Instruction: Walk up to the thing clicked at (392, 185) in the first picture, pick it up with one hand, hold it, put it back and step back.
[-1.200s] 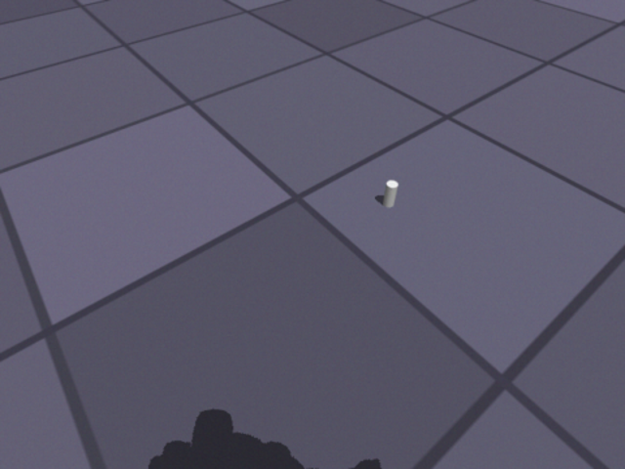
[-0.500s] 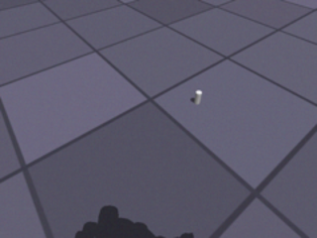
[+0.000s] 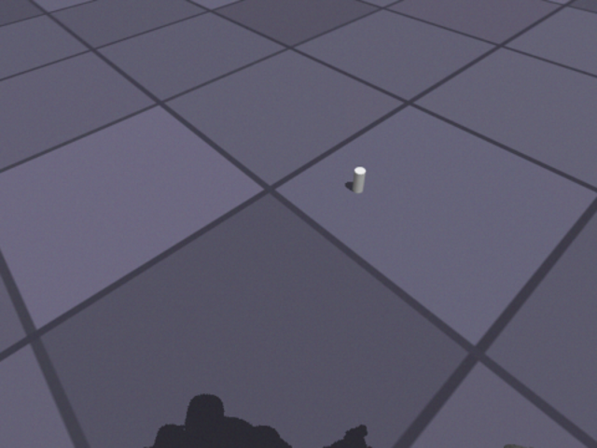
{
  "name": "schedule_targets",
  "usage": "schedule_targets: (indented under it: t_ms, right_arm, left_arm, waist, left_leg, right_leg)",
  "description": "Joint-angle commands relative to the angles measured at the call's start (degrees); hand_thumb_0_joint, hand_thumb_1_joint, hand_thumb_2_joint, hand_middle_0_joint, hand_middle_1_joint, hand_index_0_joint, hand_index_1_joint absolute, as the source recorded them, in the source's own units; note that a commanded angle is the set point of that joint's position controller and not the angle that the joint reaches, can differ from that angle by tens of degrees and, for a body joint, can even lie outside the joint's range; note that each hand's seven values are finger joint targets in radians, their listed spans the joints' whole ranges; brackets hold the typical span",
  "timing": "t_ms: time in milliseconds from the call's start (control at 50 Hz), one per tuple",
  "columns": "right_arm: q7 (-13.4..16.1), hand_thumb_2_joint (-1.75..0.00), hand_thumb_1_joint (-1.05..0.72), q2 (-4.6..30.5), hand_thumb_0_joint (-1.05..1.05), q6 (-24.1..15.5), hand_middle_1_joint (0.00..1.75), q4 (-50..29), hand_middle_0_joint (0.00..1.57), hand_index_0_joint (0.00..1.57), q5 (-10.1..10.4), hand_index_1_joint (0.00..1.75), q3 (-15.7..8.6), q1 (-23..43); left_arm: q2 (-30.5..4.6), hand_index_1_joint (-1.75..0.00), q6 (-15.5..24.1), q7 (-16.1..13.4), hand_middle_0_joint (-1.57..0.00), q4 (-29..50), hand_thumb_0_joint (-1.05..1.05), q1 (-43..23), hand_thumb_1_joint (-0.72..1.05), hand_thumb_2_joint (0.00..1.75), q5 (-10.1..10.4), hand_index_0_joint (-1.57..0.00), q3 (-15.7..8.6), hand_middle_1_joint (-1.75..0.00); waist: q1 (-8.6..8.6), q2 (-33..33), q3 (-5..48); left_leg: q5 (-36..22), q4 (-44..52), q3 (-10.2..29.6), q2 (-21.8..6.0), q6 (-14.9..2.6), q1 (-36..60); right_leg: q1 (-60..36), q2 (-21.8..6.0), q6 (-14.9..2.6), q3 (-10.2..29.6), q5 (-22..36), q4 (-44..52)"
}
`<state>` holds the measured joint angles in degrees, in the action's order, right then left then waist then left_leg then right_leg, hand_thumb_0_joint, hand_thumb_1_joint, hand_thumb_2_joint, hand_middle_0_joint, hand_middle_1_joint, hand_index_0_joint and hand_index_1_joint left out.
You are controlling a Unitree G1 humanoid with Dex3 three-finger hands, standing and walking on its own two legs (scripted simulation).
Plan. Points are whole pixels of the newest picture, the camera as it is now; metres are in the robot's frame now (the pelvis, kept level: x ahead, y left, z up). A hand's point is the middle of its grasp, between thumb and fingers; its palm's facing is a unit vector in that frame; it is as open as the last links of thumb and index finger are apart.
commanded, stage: walk up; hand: left
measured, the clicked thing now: (358, 180) +1.37 -0.22 -0.72
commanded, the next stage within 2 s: none
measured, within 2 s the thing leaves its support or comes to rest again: neither
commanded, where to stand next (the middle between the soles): +1.20 +0.19 m, yaw -97 degrees
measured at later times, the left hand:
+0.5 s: hand (202, 306) +0.38 +0.20 -0.13, palm faces -0.33 -0.80 -0.50, open 7.4 cm
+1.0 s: hand (243, 171) +0.77 +0.18 -0.14, palm faces -0.69 -0.52 -0.51, open 7.4 cm
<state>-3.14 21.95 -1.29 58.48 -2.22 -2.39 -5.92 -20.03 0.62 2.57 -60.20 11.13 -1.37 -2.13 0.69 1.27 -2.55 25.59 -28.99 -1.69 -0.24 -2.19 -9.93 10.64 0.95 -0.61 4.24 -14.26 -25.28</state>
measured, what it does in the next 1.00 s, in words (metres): walks ahead, turning right: right foot, then left foot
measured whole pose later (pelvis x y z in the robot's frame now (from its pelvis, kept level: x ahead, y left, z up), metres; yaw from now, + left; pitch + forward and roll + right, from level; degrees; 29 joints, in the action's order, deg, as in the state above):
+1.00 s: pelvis +0.47 +0.04 -0.01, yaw -45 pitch +0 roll -1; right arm -5.2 24.2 1.7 44.1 -3.2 -5.7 -20.2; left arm -28.6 2.5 -3.1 -50.6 14.0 0.9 -3.8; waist -8.2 0.2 -6.3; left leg 14.9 -31.5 -9.3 -2.2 -3.3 -16.9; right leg 33.7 -1.3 -1.1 -3.5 -17.5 -65.6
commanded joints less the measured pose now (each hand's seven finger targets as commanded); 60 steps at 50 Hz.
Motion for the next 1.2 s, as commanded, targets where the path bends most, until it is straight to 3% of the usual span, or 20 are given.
schedule_targets:
  t_ms: [0, 20, 40, 60, 180, 240, 300, 340, 360, 380, 500, 660, 740, 760, 800, 880, 1040, 1140, 1160, 1180]
  right_arm:
    - [-1.11, -0.90, -0.90, 13.07, 0.00, -1.20, 0.30, -6.40, 0.20, 0.20, -0.16, 0.30, -5.78, -9.52]
    - [-0.64, -0.90, -0.90, 16.02, 0.00, -1.23, 0.30, -5.79, 0.20, 0.20, -0.13, 0.30, -7.12, -16.14]
    - [0.13, -0.90, -0.90, 19.37, 0.00, -1.31, 0.30, -6.27, 0.20, 0.20, -0.29, 0.30, -8.15, -15.25]
    - [0.23, -0.90, -0.90, 19.27, 0.00, -1.34, 0.30, -10.30, 0.20, 0.20, -0.02, 0.30, -7.81, -5.95]
    - [-1.06, -0.90, -0.90, 14.71, 0.00, -2.66, 0.30, -14.73, 0.20, 0.20, -0.65, 0.30, -6.27, 2.42]
    - [-1.89, -0.90, -0.90, 16.32, 0.00, -2.16, 0.30, -14.73, 0.20, 0.20, -0.82, 0.30, -6.67, -0.15]
    - [-2.14, -0.90, -0.90, 16.70, 0.00, -1.28, 0.30, -16.62, 0.20, 0.20, -0.54, 0.30, -6.54, 0.74]
    - [-2.25, -0.90, -0.90, 12.87, 0.00, -1.12, 0.30, -18.69, 0.20, 0.20, -0.67, 0.30, -5.00, -0.90]
    - [-3.25, -0.90, -0.90, 12.19, 0.00, -0.84, 0.30, -20.74, 0.20, 0.20, 0.44, 0.30, -4.00, -1.24]
    - [-3.57, -0.90, -0.90, 15.95, 0.00, -0.64, 0.30, -21.61, 0.20, 0.20, 0.34, 0.30, -4.51, 1.66]
    - [-3.80, -0.90, -0.90, 15.32, 0.00, 0.32, 0.30, -17.69, 0.20, 0.20, -0.42, 0.30, -4.62, -4.19]
    - [-6.06, -0.90, -0.90, 14.98, 0.00, 2.12, 0.30, -20.77, 0.20, 0.20, -0.93, 0.30, -6.53, -4.46]
    - [-3.95, -0.90, -0.90, 18.66, 0.00, 1.74, 0.30, -15.69, 0.20, 0.20, -1.52, 0.30, -10.04, -27.69]
    - [-2.72, -0.90, -0.90, 21.57, 0.00, 1.31, 0.30, -16.45, 0.20, 0.20, -1.86, 0.30, -10.42, -28.81]
    - [-1.40, -0.90, -0.90, 26.55, 0.00, 0.52, 0.30, -20.81, 0.20, 0.20, 1.13, 0.30, -10.60, -7.53]
    - [-1.32, -0.90, -0.90, 15.83, 0.00, 0.65, 0.30, -22.96, 0.20, 0.20, -0.74, 0.30, -7.91, -3.21]
    - [-1.00, -0.90, -0.90, 13.39, 0.00, 1.07, 0.30, -22.95, 0.20, 0.20, -1.34, 0.30, -6.79, -12.60]
    - [-0.59, -0.90, -0.90, 13.43, 0.00, 2.14, 0.30, -28.13, 0.20, 0.20, -1.70, 0.30, -6.89, -4.45]
    - [-0.17, -0.90, -0.90, 12.05, 0.00, 2.01, 0.30, -28.74, 0.20, 0.20, -1.29, 0.30, -6.43, -4.32]
    - [0.05, -0.90, -0.90, 9.52, 0.00, 2.29, 0.30, -29.12, 0.20, 0.20, -1.35, 0.30, -5.30, -7.73]
  left_arm:
    - [-17.06, -0.30, 1.79, -0.30, -0.20, 10.68, 0.00, -14.83, 0.90, 0.90, -0.29, -0.20, -5.16, -0.30]
    - [-14.18, -0.30, 1.93, -0.32, -0.20, 13.06, 0.00, -19.33, 0.90, 0.90, -0.16, -0.20, -4.37, -0.30]
    - [-10.48, -0.30, 2.25, -0.78, -0.20, 13.69, 0.00, -18.29, 0.90, 0.90, -0.15, -0.20, -3.91, -0.30]
    - [-12.98, -0.30, 2.14, -1.16, -0.20, 13.61, 0.00, -14.06, 0.90, 0.90, -0.43, -0.20, -3.76, -0.30]
    - [-15.18, -0.30, 1.51, 1.65, -0.20, 9.30, 0.00, -2.31, 0.90, 0.90, 1.78, -0.20, -4.47, -0.30]
    - [-14.92, -0.30, 2.00, 1.69, -0.20, 11.39, 0.00, -5.68, 0.90, 0.90, 1.85, -0.20, -4.37, -0.30]
    - [-16.74, -0.30, 2.49, -0.05, -0.20, 8.87, 0.00, 4.98, 0.90, 0.90, 2.06, -0.20, -5.48, -0.30]
    - [-23.32, -0.30, 2.93, -2.45, -0.20, 4.95, 0.00, 21.76, 0.90, 0.90, 1.74, -0.20, -7.93, -0.30]
    - [-28.78, -0.30, 2.52, -3.52, -0.20, 6.46, 0.00, 21.46, 0.90, 0.90, 1.80, -0.20, -9.06, -0.30]
    - [-28.91, -0.30, 2.31, -4.09, -0.20, 8.62, 0.00, 17.46, 0.90, 0.90, 1.89, -0.20, -8.75, -0.30]
    - [-21.39, -0.30, 4.93, -5.09, -0.20, 13.80, 0.00, 1.31, 0.90, 0.90, 2.69, -0.20, -5.52, -0.30]
    - [-24.20, -0.30, 6.48, -6.31, -0.20, 15.27, 0.00, 0.66, 0.90, 0.90, 0.77, -0.20, -6.46, -0.30]
    - [-18.94, -0.30, 5.05, -7.71, -0.20, 16.85, 0.00, -2.81, 0.90, 0.90, -0.44, -0.20, -5.02, -0.30]
    - [-12.57, -0.30, 4.73, -8.05, -0.20, 16.95, 0.00, 1.76, 0.90, 0.90, -0.07, -0.20, -3.03, -0.30]
    - [-14.83, -0.30, 3.73, -8.83, -0.20, 14.70, 0.00, 12.21, 0.90, 0.90, 0.97, -0.20, -3.16, -0.30]
    - [-22.44, -0.30, 2.08, -6.90, -0.20, 9.19, 0.00, 12.02, 0.90, 0.90, 3.15, -0.20, -6.15, -0.30]
    - [-17.20, -0.30, 2.06, -6.22, -0.20, 13.93, 0.00, 3.21, 0.90, 0.90, 2.50, -0.20, -4.25, -0.30]
    - [-18.34, -0.30, 2.10, -7.73, -0.20, 9.78, 0.00, 20.22, 0.90, 0.90, 2.53, -0.20, -6.45, -0.30]
    - [-20.37, -0.30, 2.25, -8.60, -0.20, 8.17, 0.00, 27.32, 0.90, 0.90, 2.47, -0.20, -7.72, -0.30]
    - [-23.77, -0.30, 2.08, -9.75, -0.20, 8.76, 0.00, 29.17, 0.90, 0.90, 2.12, -0.20, -8.82, -0.30]
  waist:
    - [-11.06, -9.39, -2.33]
    - [-16.18, -1.36, -0.81]
    - [-14.99, 14.69, 2.00]
    - [-9.63, 6.72, 0.87]
    - [-2.88, 5.62, -0.48]
    - [-4.02, 7.04, -1.12]
    - [2.03, 4.18, 4.69]
    - [9.77, -13.35, 9.49]
    - [8.79, -22.45, 9.28]
    - [7.72, -16.80, 9.34]
    - [-3.78, -4.50, -5.23]
    - [-5.39, -10.80, -0.88]
    - [-18.66, 3.85, 7.98]
    - [-17.75, 20.09, 5.19]
    - [-3.97, 25.97, 2.32]
    - [-3.34, 15.16, 1.05]
    - [-7.56, 7.63, 1.82]
    - [2.50, 2.97, 4.89]
    - [6.56, -4.47, 8.35]
    - [6.88, -15.70, 7.73]
  left_leg:
    - [1.92, -1.47, 4.72, -0.60, -3.36, 17.27]
    - [6.93, 13.45, 9.75, -6.54, -5.11, 32.66]
    - [10.95, 21.36, 27.34, -23.32, -8.22, 30.20]
    - [9.49, 24.40, 29.27, -27.86, -9.25, 19.58]
    - [-4.45, 15.64, 0.39, -13.50, -6.83, 15.03]
    - [-9.34, 12.27, -4.87, -12.93, -6.08, 10.42]
    - [-30.34, -6.54, -11.85, -10.07, -4.11, 0.02]
    - [-7.32, -34.79, -9.12, -3.08, -1.14, -23.07]
    - [10.59, -43.78, -3.34, 3.34, 1.68, -37.60]
    - [9.52, -45.40, 9.54, -0.80, 2.00, -37.48]
    - [-6.15, -31.15, 6.67, -6.29, 1.91, -21.75]
    - [-19.56, -16.38, 3.06, -7.39, 3.49, -7.82]
    - [-7.29, -9.42, 5.49, -5.04, 1.21, 17.59]
    - [6.90, 1.80, 19.38, -13.96, 2.45, 15.65]
    - [25.62, 24.98, 46.88, -23.60, -0.33, 1.93]
    - [10.08, 14.82, 14.11, -12.39, 2.42, -5.84]
    - [-20.77, 9.55, 2.38, -13.91, -2.27, 6.92]
    - [-46.22, -12.78, -7.08, -10.34, 3.66, -12.98]
    - [-40.28, -27.53, -7.34, -6.89, 5.39, -21.10]
    - [2.69, -40.20, -4.09, -0.27, 7.66, -36.72]
  right_leg:
    - [31.93, -7.43, -3.03, 17.54, -21.40, 10.51]
    - [45.03, 0.46, 2.34, 4.99, -18.80, 3.21]
    - [46.58, 3.38, 0.23, -3.40, -17.90, -21.61]
    - [40.91, -3.23, 0.40, -3.19, -15.32, -28.21]
    - [24.84, -8.12, 0.20, -6.64, -3.28, -21.64]
    - [17.15, -8.24, -0.32, -10.53, 0.88, -15.61]
    - [-4.18, -3.40, -2.54, -16.55, -0.33, -11.54]
    - [-28.33, -5.78, -5.88, -3.52, -8.06, -6.24]
    - [-31.87, -20.49, -12.30, 30.84, -20.67, 6.22]
    - [-25.76, -26.14, -17.26, 48.46, -29.45, 12.79]
    - [8.11, -12.08, -8.04, 12.91, -6.30, 10.56]
    - [18.85, -7.25, -6.84, 5.10, -5.48, 6.64]
    - [28.14, -5.54, -3.08, 2.34, 3.68, -30.81]
    - [36.53, 1.41, -2.16, 0.56, -19.64, -46.23]
    - [35.83, -0.80, -5.15, 1.29, -17.52, -60.27]
    - [26.16, -5.96, -2.20, -2.18, -2.02, -45.94]
    - [25.10, -4.48, -0.28, -9.85, -2.05, -23.72]
    - [-6.30, -3.25, -3.51, -13.40, 2.95, -11.05]
    - [-17.07, -4.77, -5.55, -7.27, 5.94, -6.98]
    - [-24.43, -17.64, -11.51, 13.97, -0.97, -0.87]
